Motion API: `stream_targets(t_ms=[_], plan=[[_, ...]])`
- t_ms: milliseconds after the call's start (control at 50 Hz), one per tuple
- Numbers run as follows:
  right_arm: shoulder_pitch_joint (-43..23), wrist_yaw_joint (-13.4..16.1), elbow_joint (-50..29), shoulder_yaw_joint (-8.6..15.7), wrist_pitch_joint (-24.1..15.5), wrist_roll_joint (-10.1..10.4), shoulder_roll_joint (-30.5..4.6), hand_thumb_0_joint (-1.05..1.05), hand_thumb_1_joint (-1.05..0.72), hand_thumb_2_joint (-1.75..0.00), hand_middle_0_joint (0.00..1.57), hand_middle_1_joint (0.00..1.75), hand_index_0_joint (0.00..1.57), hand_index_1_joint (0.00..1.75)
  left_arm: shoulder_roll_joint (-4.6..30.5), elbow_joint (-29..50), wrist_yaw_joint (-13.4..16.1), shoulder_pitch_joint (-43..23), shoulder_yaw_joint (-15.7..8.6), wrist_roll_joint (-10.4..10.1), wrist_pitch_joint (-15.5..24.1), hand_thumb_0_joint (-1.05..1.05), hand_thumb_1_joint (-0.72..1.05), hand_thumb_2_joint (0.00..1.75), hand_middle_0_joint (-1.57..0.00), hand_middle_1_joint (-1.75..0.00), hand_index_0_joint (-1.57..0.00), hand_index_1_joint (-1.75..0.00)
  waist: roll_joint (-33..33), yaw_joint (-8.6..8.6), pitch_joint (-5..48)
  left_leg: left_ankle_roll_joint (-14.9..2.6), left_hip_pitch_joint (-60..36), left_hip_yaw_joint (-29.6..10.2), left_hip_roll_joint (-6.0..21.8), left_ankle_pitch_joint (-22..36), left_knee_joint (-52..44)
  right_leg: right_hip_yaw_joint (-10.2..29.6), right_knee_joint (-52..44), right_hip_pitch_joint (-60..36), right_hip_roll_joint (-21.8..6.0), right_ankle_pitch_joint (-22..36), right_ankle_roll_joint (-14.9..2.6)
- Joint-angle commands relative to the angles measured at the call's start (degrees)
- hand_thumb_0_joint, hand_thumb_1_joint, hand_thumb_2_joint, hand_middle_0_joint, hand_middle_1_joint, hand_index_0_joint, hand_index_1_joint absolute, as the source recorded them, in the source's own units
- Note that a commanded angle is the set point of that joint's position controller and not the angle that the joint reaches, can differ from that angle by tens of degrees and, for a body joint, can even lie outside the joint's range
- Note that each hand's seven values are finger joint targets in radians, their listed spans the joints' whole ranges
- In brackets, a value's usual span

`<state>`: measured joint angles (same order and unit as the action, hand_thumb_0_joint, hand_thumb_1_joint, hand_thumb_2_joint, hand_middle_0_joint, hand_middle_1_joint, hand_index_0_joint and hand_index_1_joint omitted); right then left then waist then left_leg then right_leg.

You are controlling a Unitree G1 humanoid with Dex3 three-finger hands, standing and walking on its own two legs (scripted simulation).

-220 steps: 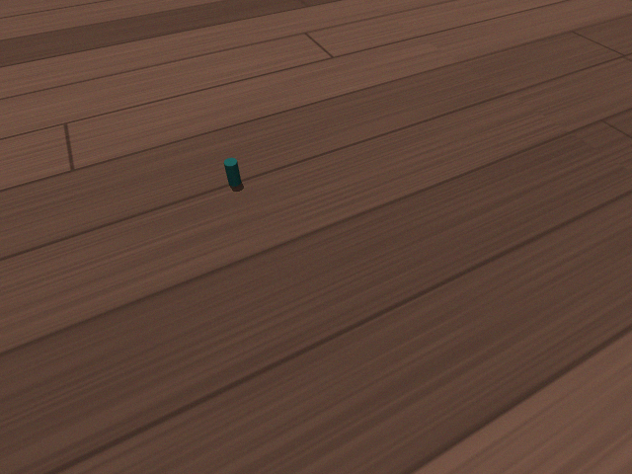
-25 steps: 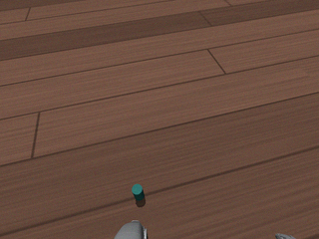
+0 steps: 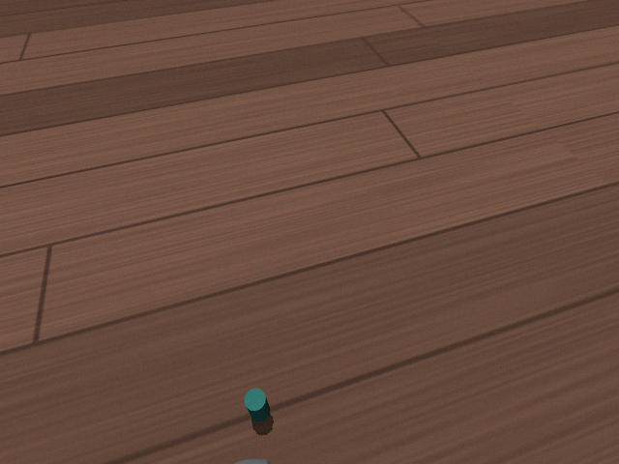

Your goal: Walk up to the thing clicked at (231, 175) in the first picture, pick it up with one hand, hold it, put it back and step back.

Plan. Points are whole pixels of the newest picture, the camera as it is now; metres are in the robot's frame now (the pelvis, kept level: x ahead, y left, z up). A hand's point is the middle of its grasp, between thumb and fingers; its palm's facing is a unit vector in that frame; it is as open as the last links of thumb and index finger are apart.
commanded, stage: walk up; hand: left
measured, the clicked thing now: (257, 405) +0.36 +0.18 -0.70
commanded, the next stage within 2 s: stand in 1.10 s
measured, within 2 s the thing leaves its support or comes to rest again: neither
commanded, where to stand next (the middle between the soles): +0.05 +0.00 m, yaw +0 degrees
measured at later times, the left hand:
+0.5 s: hand out of the picture +0.11 +0.26 -0.13, palm faces +0.00 -0.94 -0.33, open 7.4 cm
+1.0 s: hand out of the picture +0.09 +0.26 -0.14, palm faces +0.02 -0.94 -0.33, open 7.4 cm
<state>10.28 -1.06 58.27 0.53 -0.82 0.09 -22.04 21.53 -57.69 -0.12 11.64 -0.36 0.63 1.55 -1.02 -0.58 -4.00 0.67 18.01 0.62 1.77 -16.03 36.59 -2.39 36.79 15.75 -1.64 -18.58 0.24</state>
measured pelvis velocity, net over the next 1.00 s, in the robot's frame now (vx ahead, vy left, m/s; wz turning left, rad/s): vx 0.03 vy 0.01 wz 0.03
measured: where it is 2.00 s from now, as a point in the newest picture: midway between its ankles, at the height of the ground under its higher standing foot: outside the picture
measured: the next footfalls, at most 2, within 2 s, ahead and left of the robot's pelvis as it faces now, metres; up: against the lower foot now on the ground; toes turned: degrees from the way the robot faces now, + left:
none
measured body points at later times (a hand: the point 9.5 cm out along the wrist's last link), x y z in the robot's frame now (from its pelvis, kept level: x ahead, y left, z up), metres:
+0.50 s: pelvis +0.02 +0.01 +0.02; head +0.02 +0.01 +0.47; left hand +0.11 +0.31 -0.11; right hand +0.12 -0.30 -0.10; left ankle +0.04 +0.13 -0.72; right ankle +0.01 -0.12 -0.72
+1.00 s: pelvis +0.03 +0.01 +0.02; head +0.03 +0.01 +0.47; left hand +0.09 +0.31 -0.11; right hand +0.11 -0.29 -0.11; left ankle +0.04 +0.13 -0.72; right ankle +0.01 -0.12 -0.72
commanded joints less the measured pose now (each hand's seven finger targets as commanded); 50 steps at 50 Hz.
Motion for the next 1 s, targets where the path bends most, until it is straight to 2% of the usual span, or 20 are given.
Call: stream_targets(t_ms=[0, 40, 80, 160, 300, 540, 600, 740, 800, 880, 980], plan=[[-3.98, 0.81, -2.00, 2.09, -1.80, 0.27, -12.22, 0.00, -0.90, -0.90, 0.20, 0.30, 0.20, 0.30, 13.39, 1.90, 0.75, -3.99, -2.88, -0.71, 1.87, 0.00, 0.90, 0.90, -0.20, -0.30, -0.20, -0.30, 1.38, 0.26, 5.47, -3.57, -3.46, -5.84, 4.14, 11.90, -8.12, 7.08, -10.55, -3.37, -6.14, 12.50, -3.81], [-3.91, 0.98, -0.51, 1.97, -1.82, 0.48, -12.02, 0.00, -0.90, -0.90, 0.20, 0.30, 0.20, 0.30, 13.05, 0.82, 0.82, -4.56, -2.65, -0.98, 1.79, 0.00, 0.90, 0.90, -0.20, -0.30, -0.20, -0.30, 1.00, 0.23, 7.44, -3.56, -5.85, -5.61, 4.53, 16.21, -8.32, 6.15, -10.65, -5.23, -6.26, 16.76, -3.78], [-4.35, 1.10, 0.43, 1.75, -1.80, 0.45, -11.95, 0.00, -0.90, -0.90, 0.20, 0.30, 0.20, 0.30, 12.49, 0.29, 0.78, -6.13, -2.45, -1.10, 1.47, 0.00, 0.90, 0.90, -0.20, -0.30, -0.20, -0.30, 0.79, 0.22, 7.90, -3.77, -6.42, -6.05, 5.10, 16.52, -9.99, 5.21, -11.22, -6.48, -5.84, 15.89, -3.12], [-6.92, 1.19, 2.06, 1.58, -1.67, 0.14, -12.06, 0.00, -0.90, -0.90, 0.20, 0.30, 0.20, 0.30, 11.71, -1.60, 0.63, -8.32, -1.97, -1.13, 0.67, 0.00, 0.90, 0.90, -0.20, -0.30, -0.20, -0.30, -1.47, -0.24, 6.52, -3.68, -5.37, -7.71, 6.43, 12.76, -15.12, 3.99, -12.95, -7.97, -4.87, 10.85, -2.26], [-9.03, 1.22, 4.19, 1.31, -1.57, 0.00, -11.24, 0.00, -0.90, -0.90, 0.20, 0.30, 0.20, 0.30, 11.19, -4.21, 0.26, -11.17, -1.61, -0.81, 0.51, 0.00, 0.90, 0.90, -0.20, -0.30, -0.20, -0.30, -0.90, 0.24, 5.95, -2.52, -7.62, -6.39, 5.64, 12.21, -18.15, 4.52, -18.15, -9.61, -5.77, 11.66, -1.61], [-9.35, 1.21, 4.84, 1.38, -1.35, -0.21, -10.83, 0.00, -0.90, -0.90, 0.20, 0.30, 0.20, 0.30, 10.84, -6.01, 0.13, -11.87, -1.96, -0.37, 0.62, 0.00, 0.90, 0.90, -0.20, -0.30, -0.20, -0.30, 0.47, 0.58, 6.52, -2.18, -10.15, -5.41, 5.19, 12.47, -19.25, 4.44, -21.06, -10.39, -6.44, 12.20, -0.95], [-9.46, 1.20, 4.67, 1.41, -1.23, -0.27, -10.64, 0.00, -0.90, -0.90, 0.20, 0.30, 0.20, 0.30, 10.74, -6.36, 0.17, -11.10, -2.13, -0.26, 0.47, 0.00, 0.90, 0.90, -0.20, -0.30, -0.20, -0.30, 0.34, 0.53, 5.14, -2.10, -9.41, -5.84, 5.29, 11.00, -19.85, 4.04, -21.49, -9.46, -6.04, 9.73, -0.94], [-9.45, 1.24, 4.99, 1.53, -1.06, -0.39, -10.49, 0.00, -0.90, -0.90, 0.20, 0.30, 0.20, 0.30, 10.61, -6.49, 0.22, -10.35, -2.15, -0.15, 0.42, 0.00, 0.90, 0.90, -0.20, -0.30, -0.20, -0.30, 0.63, 0.52, 4.53, -2.04, -9.26, -6.24, 4.90, 9.07, -20.38, 4.08, -22.34, -9.16, -5.99, 8.79, -0.88], [-8.72, 1.31, 5.09, 1.57, -1.14, -0.40, -10.57, 0.00, -0.90, -0.90, 0.20, 0.30, 0.20, 0.30, 10.60, -6.22, 0.21, -10.18, -2.32, 0.02, 0.46, 0.00, 0.90, 0.90, -0.20, -0.30, -0.20, -0.30, 0.67, 0.63, 6.17, -2.19, -9.80, -6.08, 4.99, 10.44, -20.06, 4.02, -21.98, -10.73, -6.26, 10.17, -0.95], [-8.13, 1.40, 5.12, 1.51, -1.13, -0.38, -10.13, 0.00, -0.90, -0.90, 0.20, 0.30, 0.20, 0.30, 10.29, -6.20, 0.30, -10.05, -2.50, -0.11, 0.39, 0.00, 0.90, 0.90, -0.20, -0.30, -0.20, -0.30, 0.93, 0.60, 5.24, -1.92, -8.85, -6.29, 4.85, 12.98, -20.16, 3.58, -22.03, -11.19, -6.10, 11.09, -0.70], [-8.04, 1.49, 4.86, 1.65, -1.06, -0.41, -10.06, 0.00, -0.90, -0.90, 0.20, 0.30, 0.20, 0.30, 10.37, -5.85, 0.43, -9.78, -2.61, -0.04, 0.33, 0.00, 0.90, 0.90, -0.20, -0.30, -0.20, -0.30, 1.01, 0.64, 6.54, -2.03, -10.01, -5.86, 4.90, 15.45, -19.21, 3.16, -21.57, -12.10, -6.33, 13.81, -0.67]])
